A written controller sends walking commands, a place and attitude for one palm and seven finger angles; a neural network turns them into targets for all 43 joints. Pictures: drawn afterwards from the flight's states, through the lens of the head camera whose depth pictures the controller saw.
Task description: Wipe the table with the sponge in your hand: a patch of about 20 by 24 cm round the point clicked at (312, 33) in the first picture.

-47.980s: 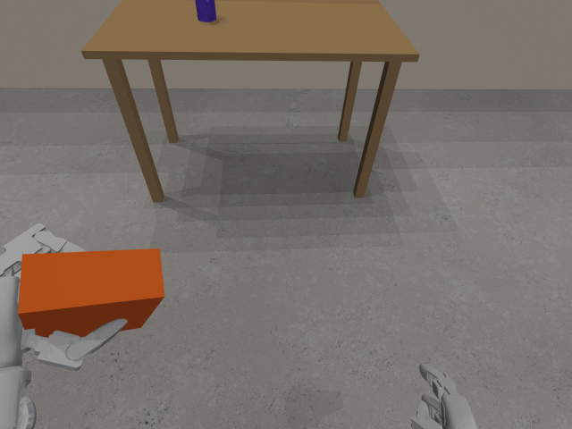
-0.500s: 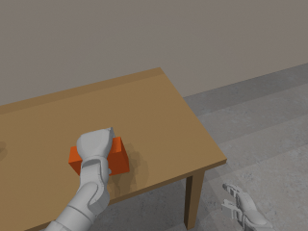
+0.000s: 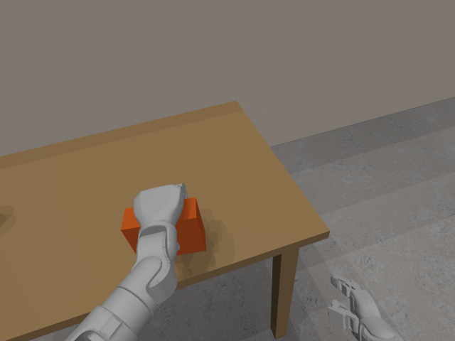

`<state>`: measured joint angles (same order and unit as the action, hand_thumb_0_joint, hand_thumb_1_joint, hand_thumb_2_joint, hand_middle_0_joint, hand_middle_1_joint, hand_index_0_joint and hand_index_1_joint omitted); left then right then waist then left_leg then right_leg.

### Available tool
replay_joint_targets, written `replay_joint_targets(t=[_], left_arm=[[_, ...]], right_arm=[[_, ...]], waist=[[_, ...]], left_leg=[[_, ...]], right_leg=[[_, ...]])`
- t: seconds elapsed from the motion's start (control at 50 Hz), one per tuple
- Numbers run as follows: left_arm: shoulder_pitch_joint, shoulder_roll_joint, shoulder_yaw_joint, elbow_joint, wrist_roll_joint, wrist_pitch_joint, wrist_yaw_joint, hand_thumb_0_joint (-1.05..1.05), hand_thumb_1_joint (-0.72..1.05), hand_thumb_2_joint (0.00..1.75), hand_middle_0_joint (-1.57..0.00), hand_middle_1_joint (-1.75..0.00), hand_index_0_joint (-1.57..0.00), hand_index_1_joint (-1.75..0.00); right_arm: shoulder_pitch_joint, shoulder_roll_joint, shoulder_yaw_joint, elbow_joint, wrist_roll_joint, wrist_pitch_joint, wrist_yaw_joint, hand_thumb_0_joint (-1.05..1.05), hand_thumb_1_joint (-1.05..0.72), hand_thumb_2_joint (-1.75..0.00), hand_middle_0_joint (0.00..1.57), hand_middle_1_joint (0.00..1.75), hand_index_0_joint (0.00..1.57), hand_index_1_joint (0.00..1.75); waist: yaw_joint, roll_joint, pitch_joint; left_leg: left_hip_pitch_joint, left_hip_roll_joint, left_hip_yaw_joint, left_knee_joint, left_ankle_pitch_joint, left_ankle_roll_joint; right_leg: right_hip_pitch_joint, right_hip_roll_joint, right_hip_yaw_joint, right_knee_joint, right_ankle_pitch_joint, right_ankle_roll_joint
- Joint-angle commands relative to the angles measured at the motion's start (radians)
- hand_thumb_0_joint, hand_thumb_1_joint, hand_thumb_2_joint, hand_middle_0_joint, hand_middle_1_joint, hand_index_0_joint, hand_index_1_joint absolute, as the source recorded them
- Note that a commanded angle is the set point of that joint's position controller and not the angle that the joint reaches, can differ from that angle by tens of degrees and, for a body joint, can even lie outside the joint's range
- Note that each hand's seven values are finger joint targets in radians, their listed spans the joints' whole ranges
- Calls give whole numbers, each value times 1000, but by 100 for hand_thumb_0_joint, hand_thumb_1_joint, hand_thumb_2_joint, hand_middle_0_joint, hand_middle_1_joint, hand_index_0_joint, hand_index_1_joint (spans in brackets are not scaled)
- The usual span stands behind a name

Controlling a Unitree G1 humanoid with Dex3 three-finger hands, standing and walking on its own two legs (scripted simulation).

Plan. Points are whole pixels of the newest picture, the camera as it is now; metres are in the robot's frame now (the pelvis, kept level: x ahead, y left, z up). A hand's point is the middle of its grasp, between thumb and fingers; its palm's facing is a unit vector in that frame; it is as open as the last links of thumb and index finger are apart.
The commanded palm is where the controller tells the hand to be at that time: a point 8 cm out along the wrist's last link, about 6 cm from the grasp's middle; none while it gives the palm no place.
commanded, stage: slide across to the third lane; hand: left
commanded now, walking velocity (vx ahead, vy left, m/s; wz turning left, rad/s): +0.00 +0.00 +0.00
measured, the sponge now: (169, 235) +0.31 +0.17 +0.02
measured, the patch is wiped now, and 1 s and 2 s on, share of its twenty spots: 0.90 0.90 0.95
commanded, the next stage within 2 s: wipe forward along the third lane in 0.10 s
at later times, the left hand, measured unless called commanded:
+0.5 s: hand (186, 208) +0.35 +0.14 +0.06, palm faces -0.03 -0.06 -1.00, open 9.5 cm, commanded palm +0.34 +0.13 +0.10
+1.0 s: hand (188, 190) +0.40 +0.15 +0.06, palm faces -0.07 -0.05 -1.00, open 9.5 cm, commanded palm +0.39 +0.16 +0.10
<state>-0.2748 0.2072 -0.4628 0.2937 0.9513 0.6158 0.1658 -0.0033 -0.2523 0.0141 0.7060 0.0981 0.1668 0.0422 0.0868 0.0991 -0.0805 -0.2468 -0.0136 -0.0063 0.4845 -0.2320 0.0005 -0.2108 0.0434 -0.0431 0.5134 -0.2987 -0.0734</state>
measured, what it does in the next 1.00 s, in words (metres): stands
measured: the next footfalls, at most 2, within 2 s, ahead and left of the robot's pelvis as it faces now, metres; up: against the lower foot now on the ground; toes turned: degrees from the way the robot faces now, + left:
none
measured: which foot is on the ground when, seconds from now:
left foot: down 0.00-1.00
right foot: down 0.00-1.00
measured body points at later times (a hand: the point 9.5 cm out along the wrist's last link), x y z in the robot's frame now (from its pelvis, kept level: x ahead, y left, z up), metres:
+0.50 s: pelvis -0.01 -0.01 +0.00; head -0.04 -0.05 +0.45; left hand +0.35 +0.14 +0.11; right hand +0.20 -0.22 -0.11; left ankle +0.02 +0.12 -0.74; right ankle -0.01 -0.07 -0.74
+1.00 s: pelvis -0.01 -0.02 +0.00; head -0.01 -0.05 +0.45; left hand +0.40 +0.15 +0.11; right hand +0.13 -0.26 -0.14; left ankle +0.02 +0.12 -0.74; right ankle -0.01 -0.07 -0.74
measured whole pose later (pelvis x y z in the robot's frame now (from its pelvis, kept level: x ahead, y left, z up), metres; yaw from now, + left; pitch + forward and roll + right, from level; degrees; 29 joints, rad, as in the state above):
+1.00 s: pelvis -0.01 -0.02 +0.00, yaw -1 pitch +5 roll +1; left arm -0.70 0.17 -0.28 0.91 0.93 0.51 0.24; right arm 0.12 -0.26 0.01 0.78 0.08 0.18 -0.03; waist 0.00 0.07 -0.12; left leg -0.38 0.02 0.01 0.50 -0.22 0.00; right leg -0.34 0.08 -0.03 0.51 -0.27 -0.09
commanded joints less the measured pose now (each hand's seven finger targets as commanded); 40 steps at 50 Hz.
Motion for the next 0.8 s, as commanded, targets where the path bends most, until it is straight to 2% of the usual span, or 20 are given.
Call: replay_joint_targets(t=[0.0, 0.04, 0.16, 0.2, 0.22, 0.26, 0.3, 0.32, 0.38, 0.4, 0.44, 0.48, 0.5, 0.52, 0.58, 0.6, 0.64, 0.7, 0.72, 0.78], left_arm=[[-328, -33, 32, -130, -34, -40, 22, 0, 10, 130, -120, -160, -120, -160], [-365, -88, -14, -86, -32, -38, 28, 0, 10, 130, -120, -160, -120, -160], [-456, -98, -1, 8, -43, -33, 54, 0, 10, 130, -120, -160, -120, -160], [-456, -42, 60, 22, -42, -31, 61, 0, 10, 130, -120, -160, -120, -160], [-481, -81, 21, 53, -36, -26, 63, 0, 10, 130, -120, -160, -120, -160], [-510, -78, 29, 112, -31, -22, 68, 0, 10, 130, -120, -160, -120, -160], [-512, -16, 96, 139, -31, -20, 72, 0, 10, 130, -120, -160, -120, -160], [-549, -59, 52, 156, -26, -21, 72, 0, 10, 130, -120, -160, -120, -160], [-577, -29, 80, 243, -12, -20, 70, 0, 10, 130, -120, -160, -120, -160], [-578, 19, 126, 253, -12, -24, 68, 0, 10, 130, -120, -160, -120, -160], [-624, -42, 74, 298, -5, -30, 68, 0, 10, 130, -120, -160, -120, -160], [-641, -4, 107, 367, 0, -33, 71, 0, 10, 130, -120, -160, -120, -160], [-644, 32, 147, 378, -1, -39, 72, 0, 10, 130, -120, -160, -120, -160], [-647, -6, 116, 391, -3, -42, 75, 0, 10, 130, -120, -160, -120, -160], [-699, 16, 134, 445, -1, -50, 82, 0, 10, 130, -120, -160, -120, -160], [-682, 59, 180, 451, -3, -56, 83, 0, 10, 130, -120, -160, -120, -160], [-713, 14, 138, 466, -4, -61, 89, 0, 10, 130, -120, -160, -120, -160], [-683, 57, 190, 491, -5, -71, 94, 0, 10, 130, -120, -160, -120, -160], [-681, 32, 163, 493, -7, -73, 95, 0, 10, 130, -120, -160, -120, -160], [-700, 65, 185, 511, -4, -75, 100, 0, 10, 130, -120, -160, -120, -160]], right_arm=[[-241, -82, -32, -177, 3, -56, 6, 0, -90, -90, 20, 30, 20, 30], [-233, -77, -31, -166, 6, -56, 8, 0, -90, -90, 20, 30, 20, 30], [-229, -75, -33, -149, 6, -64, 6, 0, -90, -90, 20, 30, 20, 30], [-234, -81, -32, -146, 2, -57, 2, 0, -90, -90, 20, 30, 20, 30], [-229, -78, -30, -144, 3, -53, 0, 0, -90, -90, 20, 30, 20, 30], [-215, -79, -30, -131, 3, -51, -4, 0, -90, -90, 20, 30, 20, 30], [-222, -83, -29, -130, -1, -43, -13, 0, -90, -90, 20, 30, 20, 30], [-208, -81, -27, -125, 1, -41, -17, 0, -90, -90, 20, 30, 20, 30], [-187, -85, -27, -114, 0, -35, -30, 0, -90, -90, 20, 30, 20, 30], [-190, -89, -26, -115, -3, -30, -36, 0, -90, -90, 20, 30, 20, 30], [-167, -83, -27, -112, 1, -28, -43, 0, -90, -90, 20, 30, 20, 30], [-148, -89, -27, -99, -1, -25, -51, 0, -90, -90, 20, 30, 20, 30], [-147, -92, -27, -100, -5, -23, -55, 0, -90, -90, 20, 30, 20, 30], [-133, -89, -27, -105, -4, -23, -57, 0, -90, -90, 20, 30, 20, 30], [-109, -93, -27, -97, -6, -23, -63, 0, -90, -90, 20, 30, 20, 30], [-108, -95, -30, -95, -9, -22, -66, 0, -90, -90, 20, 30, 20, 30], [-91, -92, -30, -97, -7, -22, -67, 0, -90, -90, 20, 30, 20, 30], [-73, -98, -36, -94, -11, -23, -67, 0, -90, -90, 20, 30, 20, 30], [-66, -98, -37, -94, -12, -22, -67, 0, -90, -90, 20, 30, 20, 30], [-49, -103, -38, -85, -12, -23, -66, 0, -90, -90, 20, 30, 20, 30]], waist=[[-27, -195, -181], [-39, -201, -165], [-38, -213, -173], [-27, -221, -197], [-40, -210, -182], [-45, -216, -165], [-30, -206, -170], [-51, -202, -174], [-55, -209, -155], [-46, -210, -160], [-68, -197, -150], [-69, -208, -153], [-57, -208, -170], [-66, -200, -181], [-79, -202, -182], [-63, -205, -206], [-83, -199, -198], [-67, -221, -240], [-79, -214, -232], [-85, -225, -218]], left_leg=[[67, -23, -3, -27, 140, 50], [67, -22, 8, -22, 132, 50], [56, -23, 8, -23, 100, 47], [46, -23, 2, -31, 105, 45], [45, -23, 12, -28, 99, 45], [35, -22, 16, -26, 84, 44], [17, -21, 12, -37, 77, 41], [25, -24, 23, -31, 78, 44], [-2, -22, 26, -30, 55, 42], [-10, -20, 17, -39, 50, 41], [-12, -23, 28, -29, 39, 43], [-31, -21, 27, -28, 27, 41], [-38, -19, 20, -33, 35, 40], [-40, -21, 28, -26, 35, 42], [-60, -19, 29, -19, 33, 42], [-63, -15, 21, -24, 46, 41], [-65, -15, 33, -17, 43, 45], [-80, -12, 25, -16, 73, 44], [-75, -12, 36, -11, 80, 47], [-92, -10, 36, -11, 76, 47]], right_leg=[[24, -22, 84, -93, 262, 11], [5, -28, 67, -91, 252, 16], [-13, -31, 59, -99, 199, 18], [8, -26, 78, -104, 208, 14], [-4, -33, 66, -98, 198, 17], [-25, -33, 64, -104, 188, 19], [-13, -29, 86, -117, 179, 16], [-15, -36, 77, -109, 189, 20], [-34, -37, 86, -119, 160, 22], [-31, -32, 103, -128, 150, 18], [-54, -37, 86, -123, 131, 23], [-60, -37, 95, -125, 109, 24], [-48, -34, 107, -127, 129, 20], [-42, -38, 92, -114, 134, 26], [-49, -40, 99, -114, 149, 29], [-31, -36, 106, -113, 169, 25], [-40, -41, 98, -113, 177, 32], [-5, -37, 109, -104, 243, 29], [-2, -42, 105, -102, 268, 35], [-7, -42, 108, -103, 281, 38]])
